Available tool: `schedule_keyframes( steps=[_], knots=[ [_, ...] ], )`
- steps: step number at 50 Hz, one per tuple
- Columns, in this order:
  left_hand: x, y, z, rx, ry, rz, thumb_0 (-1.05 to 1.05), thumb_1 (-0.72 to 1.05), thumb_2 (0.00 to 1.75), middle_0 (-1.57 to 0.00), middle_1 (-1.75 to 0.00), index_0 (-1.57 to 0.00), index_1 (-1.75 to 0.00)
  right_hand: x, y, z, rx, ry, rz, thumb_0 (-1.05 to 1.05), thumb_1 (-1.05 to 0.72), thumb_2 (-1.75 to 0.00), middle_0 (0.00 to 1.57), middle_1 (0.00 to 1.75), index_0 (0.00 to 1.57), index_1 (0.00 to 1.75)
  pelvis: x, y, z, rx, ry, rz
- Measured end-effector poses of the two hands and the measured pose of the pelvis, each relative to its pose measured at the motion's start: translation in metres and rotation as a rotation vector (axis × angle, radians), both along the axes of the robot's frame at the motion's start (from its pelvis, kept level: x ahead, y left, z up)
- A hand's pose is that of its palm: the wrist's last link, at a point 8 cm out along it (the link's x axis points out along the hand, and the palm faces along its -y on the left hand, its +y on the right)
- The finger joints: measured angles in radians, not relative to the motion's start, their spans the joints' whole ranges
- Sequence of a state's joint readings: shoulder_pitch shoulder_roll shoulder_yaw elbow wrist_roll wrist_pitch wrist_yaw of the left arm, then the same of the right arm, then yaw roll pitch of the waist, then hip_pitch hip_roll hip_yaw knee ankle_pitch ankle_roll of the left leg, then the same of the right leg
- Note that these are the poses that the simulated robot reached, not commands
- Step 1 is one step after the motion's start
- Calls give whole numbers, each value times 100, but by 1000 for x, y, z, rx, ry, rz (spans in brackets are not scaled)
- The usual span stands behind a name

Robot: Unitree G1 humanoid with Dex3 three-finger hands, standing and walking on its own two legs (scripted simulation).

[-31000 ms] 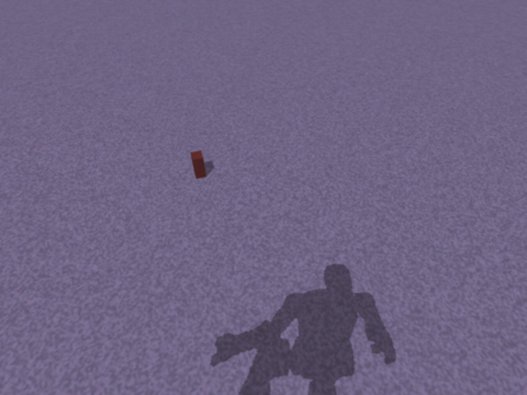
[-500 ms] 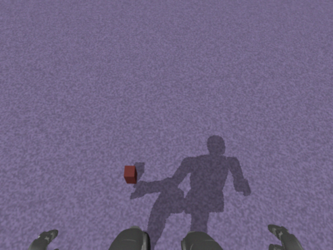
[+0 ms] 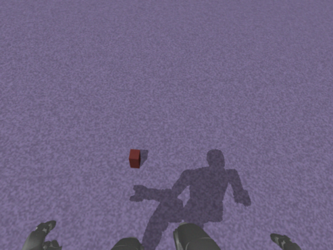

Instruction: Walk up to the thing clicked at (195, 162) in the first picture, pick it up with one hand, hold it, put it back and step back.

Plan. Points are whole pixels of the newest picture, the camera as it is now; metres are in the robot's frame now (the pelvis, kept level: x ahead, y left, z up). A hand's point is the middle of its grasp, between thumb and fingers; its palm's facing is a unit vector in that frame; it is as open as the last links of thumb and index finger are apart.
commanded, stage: step back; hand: left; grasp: from the side
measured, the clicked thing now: (135, 159) +0.62 +0.14 -0.69
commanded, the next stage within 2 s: none
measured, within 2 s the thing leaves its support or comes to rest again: neither
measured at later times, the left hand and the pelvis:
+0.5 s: hand out of the picture -0.07 +0.24 -0.14, palm faces -0.02 -0.90 -0.43, open 7.4 cm; pelvis -0.17 -0.03 +0.00, yaw -1 degrees
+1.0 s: hand out of the picture -0.28 +0.20 -0.15, palm faces -0.03 -0.91 -0.41, open 7.4 cm; pelvis -0.35 -0.07 -0.01, yaw -3 degrees
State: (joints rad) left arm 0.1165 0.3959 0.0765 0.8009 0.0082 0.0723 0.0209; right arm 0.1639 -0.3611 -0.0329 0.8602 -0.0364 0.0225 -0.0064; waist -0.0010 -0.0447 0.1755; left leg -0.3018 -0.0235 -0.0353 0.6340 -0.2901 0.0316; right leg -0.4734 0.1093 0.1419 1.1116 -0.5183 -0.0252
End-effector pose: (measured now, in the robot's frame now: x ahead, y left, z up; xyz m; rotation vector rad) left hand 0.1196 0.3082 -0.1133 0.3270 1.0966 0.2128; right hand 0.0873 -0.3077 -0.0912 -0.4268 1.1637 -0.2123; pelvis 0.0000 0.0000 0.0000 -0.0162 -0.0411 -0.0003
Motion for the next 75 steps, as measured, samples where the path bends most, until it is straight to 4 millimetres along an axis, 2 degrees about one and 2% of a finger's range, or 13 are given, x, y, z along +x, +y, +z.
schedule_keyframes(
  steps=[10, 14, 19, 24, 29, 36, 44, 49, 54, 58, 63, 68, 75],
  knots=[
    [-88, -9, -5, 29, 93, -35, 1, 91, 90, -21, -30, -20, -30, -44, -18, 0, 1, -114, -7, 1, -90, -89, 21, 30, 21, 30, -69, -16, -6, -1, 5, -72],
    [-129, -23, -5, 48, 105, -35, 1, 91, 90, -20, -30, -20, -30, -74, -39, -17, 17, -124, -28, 1, -90, -89, 20, 30, 21, 30, -101, -28, -16, -27, -10, -67],
    [-179, -35, 10, 48, 112, -6, 1, 91, 90, -21, -30, -20, -30, -123, -46, -19, 34, -58, -63, 1, -91, -89, 20, 30, 21, 30, -129, -34, -5, 32, -10, -56],
    [-196, -32, 17, 69, 67, -6, 1, 90, 90, -21, -30, -20, -30, -174, -45, -20, 30, 12, -51, 1, -91, -89, 20, 30, 21, 30, -159, -33, -2, 38, 1, -23],
    [-203, -20, 5, 58, -19, -4, 1, 90, 90, -21, -30, -20, -30, -217, -36, -26, 7, 71, -22, 1, -91, -89, 20, 30, 21, 30, -195, -28, -13, 42, -6, 25],
    [-243, -29, 3, 16, -9, 2, 1, 91, 90, -21, -30, -20, -30, -254, -29, -9, 14, 28, -10, 1, -90, -89, 20, 30, 21, 30, -244, -31, -2, 7, -6, 5],
    [-322, -46, -3, 36, 67, -30, 1, 91, 90, -21, -30, -20, -30, -278, -54, -11, 15, -102, 2, 1, -90, -89, 21, 30, 21, 30, -307, -50, -11, 10, 7, -58],
    [-389, -62, 3, 53, 111, -8, 1, 91, 90, -21, -30, -20, -30, -315, -72, -22, 35, -90, -27, 1, -91, -89, 20, 30, 21, 30, -346, -65, -12, 14, -6, -47],
    [-438, -63, 19, 78, 125, 35, 1, 90, 90, -21, -30, -20, -30, -361, -76, -22, 52, -30, -18, 1, -91, -89, 20, 30, 21, 30, -371, -69, -1, 53, 1, -23],
    [-460, -55, 22, 91, 78, 61, 1, 90, 90, -21, -30, -21, -30, -397, -75, -29, 52, 47, 8, 1, -91, -89, 20, 30, 21, 30, -389, -69, -3, 43, 1, 20],
    [-485, -43, 14, 75, 61, 97, 1, 90, 90, -21, -30, -20, -30, -424, -63, -31, 58, 82, 14, 1, -91, -89, 20, 30, 21, 30, -406, -63, -6, 62, -19, 50],
    [-501, -48, 11, 33, 97, 104, 1, 91, 90, -21, -30, -20, -30, -435, -53, -22, 85, 37, 13, 1, -91, -89, 20, 30, 21, 30, -413, -65, 1, 42, -15, 46],
    [-508, -69, 7, 12, 78, 102, 1, 91, 90, -21, -30, -20, -30, -422, -60, -24, 99, 2, 14, 1, -91, -89, 20, 30, 21, 30, -415, -75, 0, 9, -23, 45]
  ],
)
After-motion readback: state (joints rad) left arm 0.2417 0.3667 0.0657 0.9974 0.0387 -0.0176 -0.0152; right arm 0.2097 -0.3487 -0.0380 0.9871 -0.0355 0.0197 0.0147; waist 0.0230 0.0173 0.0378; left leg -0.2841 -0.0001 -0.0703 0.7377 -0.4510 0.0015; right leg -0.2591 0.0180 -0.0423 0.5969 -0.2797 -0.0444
